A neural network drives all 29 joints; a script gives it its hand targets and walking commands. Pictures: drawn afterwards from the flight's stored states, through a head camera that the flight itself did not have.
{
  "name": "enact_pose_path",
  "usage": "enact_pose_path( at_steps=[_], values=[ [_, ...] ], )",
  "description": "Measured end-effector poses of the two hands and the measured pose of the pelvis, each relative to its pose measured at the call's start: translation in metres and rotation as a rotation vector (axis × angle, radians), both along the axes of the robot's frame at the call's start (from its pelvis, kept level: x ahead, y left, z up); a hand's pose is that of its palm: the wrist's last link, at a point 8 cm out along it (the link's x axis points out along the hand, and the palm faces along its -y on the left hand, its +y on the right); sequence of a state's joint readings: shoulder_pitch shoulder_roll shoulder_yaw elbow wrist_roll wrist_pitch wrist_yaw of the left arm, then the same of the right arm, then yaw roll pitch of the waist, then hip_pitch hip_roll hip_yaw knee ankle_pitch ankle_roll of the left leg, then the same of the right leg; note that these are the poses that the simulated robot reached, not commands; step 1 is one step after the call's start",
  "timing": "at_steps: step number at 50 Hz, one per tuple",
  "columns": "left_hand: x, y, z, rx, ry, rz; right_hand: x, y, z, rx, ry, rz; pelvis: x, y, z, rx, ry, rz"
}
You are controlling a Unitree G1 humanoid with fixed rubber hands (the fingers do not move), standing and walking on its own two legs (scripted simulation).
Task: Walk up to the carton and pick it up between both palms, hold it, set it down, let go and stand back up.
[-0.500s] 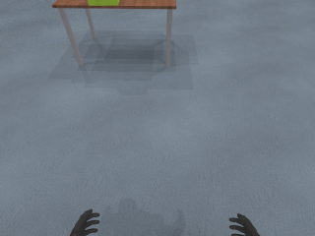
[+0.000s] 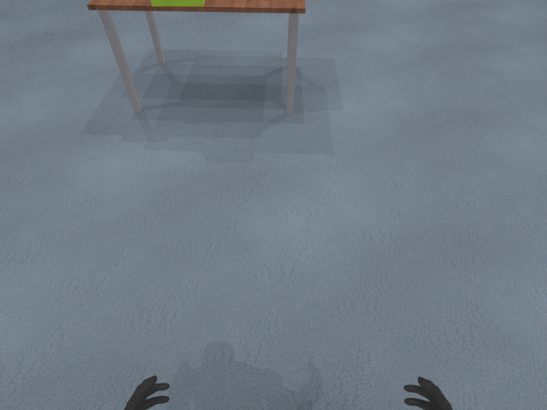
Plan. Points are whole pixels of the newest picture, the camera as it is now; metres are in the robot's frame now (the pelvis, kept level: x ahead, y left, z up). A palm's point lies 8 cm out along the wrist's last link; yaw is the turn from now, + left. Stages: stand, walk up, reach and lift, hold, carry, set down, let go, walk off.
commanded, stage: stand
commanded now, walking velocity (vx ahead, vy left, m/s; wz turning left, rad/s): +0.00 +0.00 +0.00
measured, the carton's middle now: out of the picture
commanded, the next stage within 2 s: walk up in 0.58 s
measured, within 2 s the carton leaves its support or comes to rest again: neither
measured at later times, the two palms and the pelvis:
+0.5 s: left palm out of the picture +0.07 +0.23 -0.11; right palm out of the picture +0.07 -0.23 -0.11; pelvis +0.00 +0.00 +0.00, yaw +0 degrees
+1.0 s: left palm out of the picture +0.02 +0.31 -0.11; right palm out of the picture +0.13 -0.22 -0.08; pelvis +0.03 +0.04 +0.02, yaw +5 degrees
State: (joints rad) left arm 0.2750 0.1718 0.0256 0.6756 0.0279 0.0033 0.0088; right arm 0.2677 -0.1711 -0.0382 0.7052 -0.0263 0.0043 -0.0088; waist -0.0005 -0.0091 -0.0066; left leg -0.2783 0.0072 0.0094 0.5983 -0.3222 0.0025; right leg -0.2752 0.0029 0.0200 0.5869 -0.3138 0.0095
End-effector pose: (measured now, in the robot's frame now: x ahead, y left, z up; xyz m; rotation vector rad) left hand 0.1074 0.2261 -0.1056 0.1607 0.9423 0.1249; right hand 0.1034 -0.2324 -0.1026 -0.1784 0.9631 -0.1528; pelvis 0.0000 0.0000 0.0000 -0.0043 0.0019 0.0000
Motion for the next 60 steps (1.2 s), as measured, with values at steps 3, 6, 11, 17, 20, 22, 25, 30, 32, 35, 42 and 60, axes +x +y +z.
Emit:
enact_pose_path(
  at_steps=[3, 6, 11, 17, 20, 22, 25, 30, 32, 35, 42, 60],
  values=[
    [-0.003, 0.001, -0.001, 0.0, 0.011, 0.001, -0.002, 0.002, 0.0, 0.004, 0.004, -0.001, -0.001, 0.001, 0.001, -0.001, 0.0, -0.001],
    [-0.005, 0.002, 0.0, 0.001, 0.011, 0.006, -0.005, 0.004, -0.002, 0.008, 0.009, -0.003, -0.001, 0.001, 0.001, -0.001, -0.003, 0.0],
    [-0.01, 0.004, -0.001, 0.004, 0.024, 0.012, -0.011, 0.006, -0.004, 0.016, 0.021, -0.005, -0.002, 0.002, 0.001, -0.001, -0.009, 0.001],
    [-0.019, 0.006, -0.003, 0.004, 0.048, 0.021, -0.018, 0.004, -0.004, 0.012, 0.04, -0.011, -0.004, 0.002, 0.003, 0.001, -0.009, 0.0],
    [-0.025, 0.006, -0.004, 0.004, 0.068, 0.029, -0.023, 0.002, -0.005, 0.01, 0.054, -0.018, -0.004, 0.002, 0.003, 0.002, -0.008, 0.0],
    [-0.03, 0.006, -0.005, 0.006, 0.08, 0.032, -0.027, 0.001, -0.007, 0.01, 0.067, -0.022, -0.004, 0.002, 0.004, 0.002, -0.01, 0.001],
    [-0.035, 0.006, -0.007, 0.008, 0.097, 0.038, -0.032, 0.002, -0.009, 0.012, 0.083, -0.027, -0.005, 0.001, 0.004, 0.002, -0.012, 0.001],
    [-0.043, 0.005, -0.009, 0.005, 0.129, 0.047, -0.037, 0.002, -0.01, 0.015, 0.104, -0.03, -0.006, 0.0, 0.005, 0.001, -0.009, 0.001],
    [-0.046, 0.005, -0.01, 0.004, 0.138, 0.049, -0.041, 0.002, -0.011, 0.014, 0.114, -0.035, -0.005, 0.0, 0.006, 0.0, -0.009, 0.002],
    [-0.051, 0.006, -0.012, 0.007, 0.155, 0.057, -0.045, 0.0, -0.011, 0.011, 0.127, -0.044, -0.004, 0.0, 0.006, 0.0, -0.012, 0.003],
    [-0.053, 0.016, -0.009, 0.024, 0.127, 0.058, -0.049, -0.003, -0.011, -0.003, 0.158, 0.015, -0.001, 0.004, 0.006, -0.014, -0.009, 0.036],
    [0.039, 0.158, -0.032, 0.057, 0.07, 0.003, 0.022, 0.072, -0.009, -0.115, 0.127, 0.015, 0.085, 0.11, -0.019, 0.001, -0.024, 0.118]
  ],
)
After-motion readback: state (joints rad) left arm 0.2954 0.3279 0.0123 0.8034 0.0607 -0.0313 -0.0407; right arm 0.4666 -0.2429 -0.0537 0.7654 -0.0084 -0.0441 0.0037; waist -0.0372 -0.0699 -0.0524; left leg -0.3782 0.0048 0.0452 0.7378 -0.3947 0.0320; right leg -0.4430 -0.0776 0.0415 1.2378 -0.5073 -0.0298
